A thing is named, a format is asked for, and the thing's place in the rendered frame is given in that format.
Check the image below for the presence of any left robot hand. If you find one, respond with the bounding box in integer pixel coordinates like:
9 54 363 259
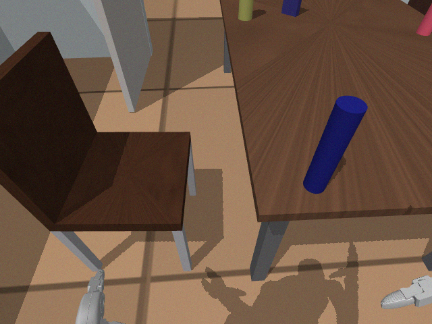
76 269 125 324

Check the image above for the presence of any right robot hand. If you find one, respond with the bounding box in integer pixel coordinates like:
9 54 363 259
381 275 432 309

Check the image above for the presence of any table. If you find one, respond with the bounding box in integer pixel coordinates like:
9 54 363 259
220 0 432 281

